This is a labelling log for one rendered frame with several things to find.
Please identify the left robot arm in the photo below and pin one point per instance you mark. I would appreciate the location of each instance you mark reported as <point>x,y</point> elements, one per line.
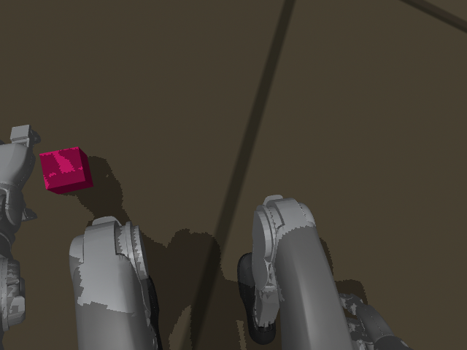
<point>12,286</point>

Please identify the left robot foot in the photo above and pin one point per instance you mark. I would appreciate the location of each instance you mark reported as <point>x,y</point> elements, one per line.
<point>154,314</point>

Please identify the right robot foot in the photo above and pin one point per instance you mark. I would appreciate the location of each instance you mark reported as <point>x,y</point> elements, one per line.
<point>261,335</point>

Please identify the small box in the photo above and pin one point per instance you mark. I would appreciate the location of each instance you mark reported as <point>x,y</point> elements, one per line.
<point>66,170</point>

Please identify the right robot hand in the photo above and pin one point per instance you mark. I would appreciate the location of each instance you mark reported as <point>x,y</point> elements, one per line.
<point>369,327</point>

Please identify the right robot arm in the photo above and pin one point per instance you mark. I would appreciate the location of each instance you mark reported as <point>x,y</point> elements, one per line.
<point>391,343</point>

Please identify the left robot hand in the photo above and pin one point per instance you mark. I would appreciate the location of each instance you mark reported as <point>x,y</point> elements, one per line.
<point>17,161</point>

